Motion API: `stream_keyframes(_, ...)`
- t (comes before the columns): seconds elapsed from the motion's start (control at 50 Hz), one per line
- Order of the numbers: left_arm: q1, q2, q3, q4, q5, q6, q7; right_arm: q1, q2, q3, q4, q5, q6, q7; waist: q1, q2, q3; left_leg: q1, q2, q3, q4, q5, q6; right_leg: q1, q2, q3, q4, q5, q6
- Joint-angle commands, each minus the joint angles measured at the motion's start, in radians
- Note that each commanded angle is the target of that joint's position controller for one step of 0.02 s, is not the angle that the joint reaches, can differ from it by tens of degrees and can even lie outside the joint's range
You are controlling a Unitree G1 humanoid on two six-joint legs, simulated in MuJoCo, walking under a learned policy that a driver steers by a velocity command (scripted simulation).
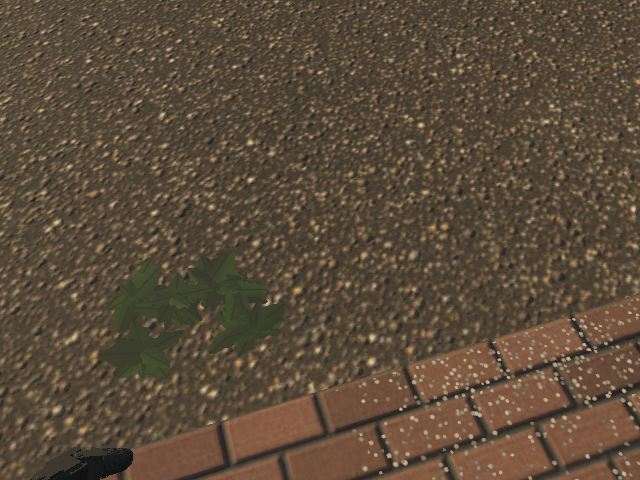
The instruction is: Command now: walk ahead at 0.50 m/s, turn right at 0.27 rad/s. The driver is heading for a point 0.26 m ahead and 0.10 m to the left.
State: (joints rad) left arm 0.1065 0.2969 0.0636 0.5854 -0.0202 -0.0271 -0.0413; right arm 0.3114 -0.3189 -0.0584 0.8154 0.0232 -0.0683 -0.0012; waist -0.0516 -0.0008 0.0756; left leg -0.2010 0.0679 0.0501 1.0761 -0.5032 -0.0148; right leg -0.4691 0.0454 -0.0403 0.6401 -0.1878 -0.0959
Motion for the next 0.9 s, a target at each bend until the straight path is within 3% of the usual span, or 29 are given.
stream_keyframes(0.02, 0.202, 0.132, 0.040, -0.001, 0.006, -0.030, 0.008, -0.077, -0.131, -0.015, -0.118, 0.021, -0.057, 0.007, 0.118, -0.030, -0.190, -0.562, 0.050, -0.110, 0.206, 0.126, 0.034, 0.575, -0.329, 0.503, -0.348, 0.009, -0.201)
stream_keyframes(0.04, 0.148, 0.102, 0.030, -0.001, 0.014, -0.036, 0.009, -0.073, -0.127, -0.018, -0.104, 0.001, -0.051, 0.004, 0.084, -0.031, -0.147, -0.504, 0.078, -0.112, 0.142, 0.176, 0.026, 0.464, -0.291, 0.410, -0.363, 0.121, -0.178)
stream_keyframes(0.08, 0.114, 0.082, 0.022, 0.009, 0.029, -0.052, 0.011, -0.009, -0.108, -0.018, -0.074, 0.000, -0.023, 0.009, 0.039, -0.062, -0.138, -0.401, 0.099, -0.118, 0.105, 0.241, 0.012, 0.352, -0.262, 0.311, -0.421, 0.225, -0.170)
stream_keyframes(0.14, 0.114, 0.105, 0.024, 0.054, 0.029, -0.069, 0.019, -0.032, -0.075, -0.014, -0.074, -0.022, 0.000, -0.002, 0.020, -0.034, -0.081, -0.393, 0.076, -0.091, 0.003, 0.301, -0.030, 0.273, -0.235, 0.173, -0.437, 0.574, -0.163)
stream_keyframes(0.2, 0.105, 0.103, 0.018, 0.081, 0.028, -0.056, 0.038, -0.104, -0.032, 0.001, -0.092, -0.030, -0.007, 0.002, 0.036, -0.052, -0.070, -0.354, 0.046, -0.058, -0.242, 0.483, -0.039, 0.263, -0.166, 0.053, -0.425, 0.660, -0.113)
stream_keyframes(0.24, 0.147, 0.113, 0.019, 0.108, 0.027, -0.045, 0.047, -0.180, -0.009, 0.011, -0.106, -0.029, -0.016, 0.015, 0.079, -0.050, -0.080, -0.308, 0.013, -0.041, -0.394, 0.613, -0.032, 0.293, -0.161, 0.037, -0.415, 0.624, -0.093)
stream_keyframes(0.3, 0.175, 0.123, 0.020, 0.149, 0.022, -0.030, 0.050, -0.205, -0.028, 0.006, -0.115, -0.023, -0.019, 0.030, 0.090, -0.068, -0.092, -0.287, -0.008, -0.063, -0.493, 0.627, -0.010, 0.379, -0.210, 0.077, -0.373, 0.578, -0.094)
stream_keyframes(0.34, 0.165, 0.121, 0.020, 0.168, 0.016, -0.020, 0.052, -0.198, -0.055, -0.003, -0.117, -0.033, -0.022, 0.038, 0.074, -0.078, -0.095, -0.283, -0.019, -0.074, -0.534, 0.546, 0.021, 0.432, -0.238, 0.113, -0.306, 0.574, -0.084)
stream_keyframes(0.38, 0.137, 0.114, 0.018, 0.180, 0.010, -0.011, 0.056, -0.106, -0.080, -0.017, -0.086, -0.045, -0.026, 0.036, 0.014, -0.061, -0.129, -0.155, -0.049, -0.053, -0.632, 0.596, 0.059, 0.439, -0.208, 0.113, -0.169, 0.592, -0.045)
stream_keyframes(0.4, 0.177, 0.098, 0.013, 0.183, 0.023, -0.014, 0.057, -0.062, -0.134, -0.030, -0.077, -0.054, -0.031, 0.028, 0.011, 0.008, -0.192, -0.005, 0.008, -0.101, -0.635, 0.987, 0.090, 0.399, -0.134, 0.082, -0.039, 0.508, 0.005)
stream_keyframes(0.42, 0.306, 0.043, -0.005, 0.189, 0.042, -0.024, 0.052, -0.037, -0.174, -0.030, -0.082, -0.074, -0.028, 0.019, 0.068, 0.148, -0.331, 0.300, 0.192, -0.293, -0.549, 1.330, 0.226, 0.191, -0.052, 0.065, 0.177, 0.150, 0.070)
stream_keyframes(0.44, 0.338, 0.022, -0.018, 0.221, 0.034, -0.018, 0.048, 0.000, -0.082, -0.008, -0.068, -0.067, -0.014, 0.017, 0.031, 0.237, -0.435, 0.390, 0.314, -0.449, -0.576, 1.397, 0.358, 0.086, 0.005, 0.107, 0.375, -0.446, 0.124)
stream_keyframes(0.46, 0.285, 0.088, -0.003, 0.218, 0.015, -0.001, 0.045, -0.015, -0.043, 0.008, -0.064, -0.041, -0.003, 0.022, 0.018, 0.162, -0.411, 0.324, 0.290, -0.452, -0.618, 1.175, 0.347, 0.059, -0.023, 0.164, 0.435, -0.534, 0.134)
stream_keyframes(0.48, 0.233, 0.096, 0.004, 0.211, 0.003, 0.020, 0.051, -0.081, -0.046, 0.008, -0.066, -0.030, 0.006, 0.026, 0.034, 0.108, -0.318, 0.235, 0.261, -0.422, -0.664, 0.923, 0.310, 0.013, -0.053, 0.158, 0.452, -0.502, 0.143)
stream_keyframes(0.5, 0.194, 0.091, 0.006, 0.208, 0.005, 0.043, 0.061, -0.146, -0.040, 0.011, -0.073, -0.027, 0.015, 0.025, 0.046, 0.075, -0.238, 0.125, 0.235, -0.395, -0.717, 0.699, 0.279, 0.000, -0.076, 0.141, 0.410, -0.458, 0.150)
stream_keyframes(0.54, 0.190, 0.069, 0.007, 0.215, 0.011, 0.080, 0.077, -0.250, -0.052, 0.008, -0.085, -0.041, 0.033, 0.021, 0.085, 0.128, -0.149, -0.078, 0.165, -0.324, -0.809, 0.380, 0.217, 0.103, -0.096, 0.114, 0.243, -0.369, 0.162)
stream_keyframes(0.58, 0.223, 0.045, 0.003, 0.246, 0.019, 0.083, 0.085, -0.265, -0.052, 0.005, -0.077, -0.051, 0.043, 0.013, 0.087, 0.164, -0.152, -0.146, 0.125, -0.264, -0.832, 0.293, 0.202, 0.212, -0.081, 0.082, 0.122, -0.267, 0.160)
stream_keyframes(0.64, 0.249, 0.031, 0.003, 0.286, 0.031, 0.073, 0.079, -0.266, -0.047, 0.006, -0.052, -0.032, 0.047, 0.000, 0.100, 0.134, -0.173, -0.183, 0.099, -0.216, -0.820, 0.124, 0.171, 0.341, -0.067, 0.043, -0.072, -0.035, 0.128)
stream_keyframes(0.68, 0.210, 0.043, 0.001, 0.275, 0.053, 0.066, 0.078, -0.232, -0.012, 0.019, -0.023, -0.034, 0.048, -0.001, 0.087, 0.091, -0.126, -0.222, 0.056, -0.192, -0.807, -0.038, 0.091, 0.352, -0.106, 0.087, -0.171, 0.000, 0.091)
stream_keyframes(0.7, 0.180, 0.093, 0.009, 0.265, 0.047, 0.063, 0.083, -0.215, -0.020, 0.016, -0.020, -0.041, 0.050, 0.000, 0.050, 0.030, -0.076, -0.203, 0.013, -0.155, -0.779, -0.040, 0.054, 0.262, -0.144, 0.132, -0.219, -0.127, 0.062)
stream_keyframes(0.72, 0.164, 0.103, 0.014, 0.283, 0.037, 0.055, 0.083, -0.222, -0.020, 0.013, -0.021, -0.043, 0.052, -0.003, 0.034, -0.056, -0.043, -0.104, -0.028, -0.101, -0.737, 0.050, 0.030, 0.119, -0.128, 0.134, -0.246, -0.300, 0.046)
stream_keyframes(0.76, 0.125, 0.049, -0.001, 0.291, 0.041, 0.028, 0.081, -0.219, -0.009, 0.014, -0.006, -0.041, 0.052, -0.012, 0.024, -0.094, -0.043, 0.007, -0.031, -0.090, -0.665, 0.197, 0.035, 0.057, -0.125, 0.135, -0.295, -0.287, 0.074)
stream_keyframes(0.82, 0.141, 0.043, -0.004, 0.314, 0.031, 0.001, 0.078, -0.195, -0.010, 0.011, 0.029, -0.038, 0.053, -0.017, 0.031, -0.063, -0.064, 0.011, -0.033, -0.084, -0.641, 0.319, 0.053, 0.127, -0.116, 0.120, -0.265, -0.126, 0.096)
stream_keyframes(0.9, 0.180, 0.045, -0.007, 0.350, 0.025, -0.001, 0.079, -0.201, -0.007, 0.010, 0.061, -0.030, 0.054, -0.014, 0.051, -0.029, -0.088, 0.020, -0.033, -0.079, -0.624, 0.456, 0.050, 0.196, -0.106, 0.103, -0.231, 0.017, 0.089)
